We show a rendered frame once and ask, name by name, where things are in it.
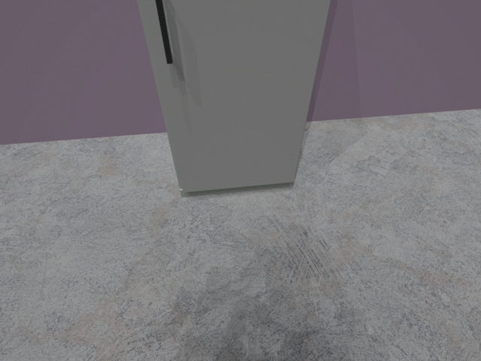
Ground fridge door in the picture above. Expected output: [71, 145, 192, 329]
[142, 0, 331, 193]

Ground handle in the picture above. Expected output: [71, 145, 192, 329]
[156, 0, 173, 64]

